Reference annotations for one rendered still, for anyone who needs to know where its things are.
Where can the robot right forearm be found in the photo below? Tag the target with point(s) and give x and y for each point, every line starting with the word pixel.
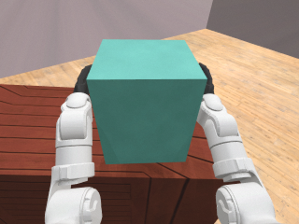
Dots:
pixel 231 162

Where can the robot left forearm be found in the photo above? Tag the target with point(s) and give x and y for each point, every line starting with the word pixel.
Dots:
pixel 73 141

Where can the robot right upper arm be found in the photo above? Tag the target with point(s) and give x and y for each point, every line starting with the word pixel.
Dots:
pixel 244 203

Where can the pedestal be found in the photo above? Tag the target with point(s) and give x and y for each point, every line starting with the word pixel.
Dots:
pixel 180 192

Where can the robot left upper arm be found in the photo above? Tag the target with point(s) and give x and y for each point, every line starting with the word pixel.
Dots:
pixel 74 206

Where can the right robot hand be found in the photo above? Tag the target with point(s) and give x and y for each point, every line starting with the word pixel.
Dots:
pixel 209 89

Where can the carton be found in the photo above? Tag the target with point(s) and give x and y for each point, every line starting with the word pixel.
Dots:
pixel 146 96

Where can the left robot hand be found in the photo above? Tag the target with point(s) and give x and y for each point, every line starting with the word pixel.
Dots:
pixel 81 84

